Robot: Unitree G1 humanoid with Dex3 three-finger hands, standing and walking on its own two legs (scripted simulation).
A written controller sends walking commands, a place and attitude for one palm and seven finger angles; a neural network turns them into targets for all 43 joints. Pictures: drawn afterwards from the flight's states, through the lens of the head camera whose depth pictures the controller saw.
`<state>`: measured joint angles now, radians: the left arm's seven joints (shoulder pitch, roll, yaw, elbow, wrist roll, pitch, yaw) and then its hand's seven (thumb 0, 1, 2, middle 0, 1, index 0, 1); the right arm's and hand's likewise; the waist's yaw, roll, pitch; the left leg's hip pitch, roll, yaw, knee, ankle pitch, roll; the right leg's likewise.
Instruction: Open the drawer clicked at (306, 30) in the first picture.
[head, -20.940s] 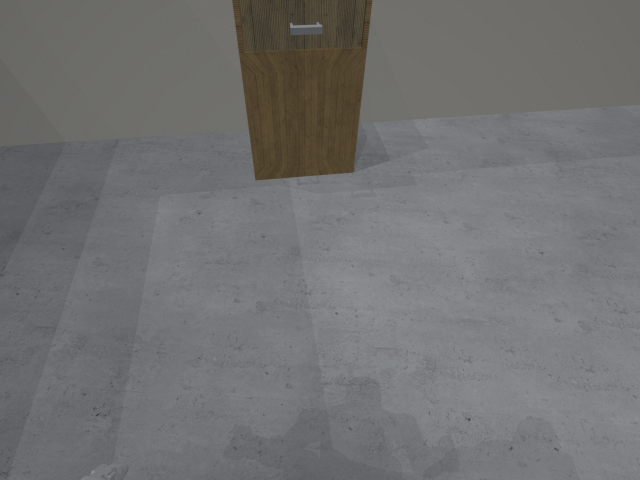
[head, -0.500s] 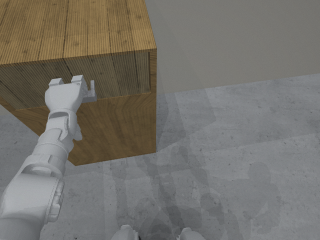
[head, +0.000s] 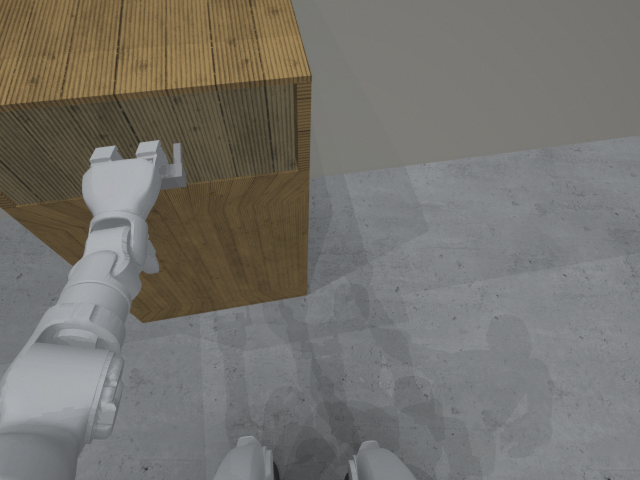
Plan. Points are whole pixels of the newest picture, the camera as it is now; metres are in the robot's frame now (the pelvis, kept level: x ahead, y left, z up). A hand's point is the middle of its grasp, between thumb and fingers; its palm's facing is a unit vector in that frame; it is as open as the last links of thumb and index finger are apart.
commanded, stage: lower the fingers behind the handle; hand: left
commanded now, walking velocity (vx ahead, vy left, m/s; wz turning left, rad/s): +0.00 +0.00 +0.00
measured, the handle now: (142, 167) +0.54 +0.23 +0.01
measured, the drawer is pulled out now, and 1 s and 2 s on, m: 0.00 0.00 0.03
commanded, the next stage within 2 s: close the thumb around the handle in 0.24 s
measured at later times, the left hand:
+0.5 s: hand (143, 209) +0.48 +0.22 -0.01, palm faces -0.06 -0.04 -1.00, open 13.2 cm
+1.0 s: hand (143, 208) +0.48 +0.22 -0.01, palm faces -0.05 -0.04 -1.00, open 6.0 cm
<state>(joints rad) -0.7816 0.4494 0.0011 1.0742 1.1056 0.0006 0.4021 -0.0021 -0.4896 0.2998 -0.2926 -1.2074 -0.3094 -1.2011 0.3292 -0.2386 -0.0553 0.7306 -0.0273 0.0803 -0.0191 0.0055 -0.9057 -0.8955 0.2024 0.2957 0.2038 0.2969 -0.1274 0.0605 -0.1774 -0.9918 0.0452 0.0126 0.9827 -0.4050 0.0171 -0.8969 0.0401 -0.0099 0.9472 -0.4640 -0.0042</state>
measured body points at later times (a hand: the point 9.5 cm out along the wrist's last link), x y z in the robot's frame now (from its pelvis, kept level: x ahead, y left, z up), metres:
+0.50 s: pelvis +0.00 +0.00 +0.00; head +0.12 +0.01 +0.43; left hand +0.48 +0.22 +0.04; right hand +0.00 -0.27 -0.13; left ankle +0.02 +0.11 -0.67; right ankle -0.02 -0.12 -0.67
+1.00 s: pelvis +0.00 +0.00 +0.00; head +0.12 +0.01 +0.43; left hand +0.48 +0.22 +0.04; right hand +0.01 -0.27 -0.13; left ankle +0.02 +0.11 -0.67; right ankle -0.02 -0.12 -0.67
